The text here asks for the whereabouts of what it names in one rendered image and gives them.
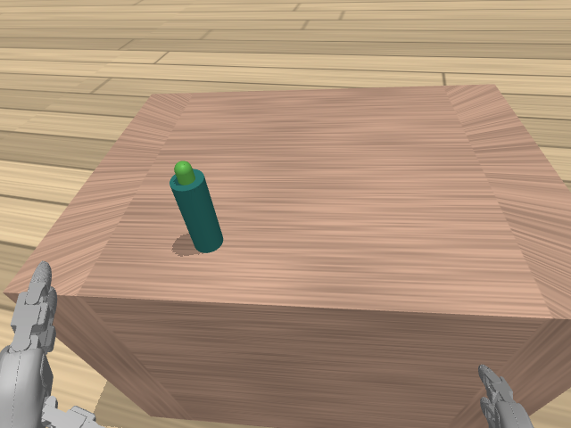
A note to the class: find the right robot hand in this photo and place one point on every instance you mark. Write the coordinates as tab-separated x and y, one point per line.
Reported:
500	410

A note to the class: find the bottle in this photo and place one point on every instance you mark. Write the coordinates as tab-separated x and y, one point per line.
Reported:
194	201

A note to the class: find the left robot hand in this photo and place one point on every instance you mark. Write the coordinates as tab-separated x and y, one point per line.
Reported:
26	378

